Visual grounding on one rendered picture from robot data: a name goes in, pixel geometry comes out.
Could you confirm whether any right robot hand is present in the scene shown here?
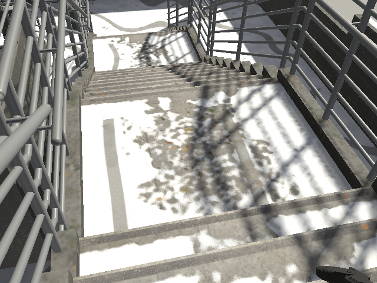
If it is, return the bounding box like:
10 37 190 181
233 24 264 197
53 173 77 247
316 266 373 283

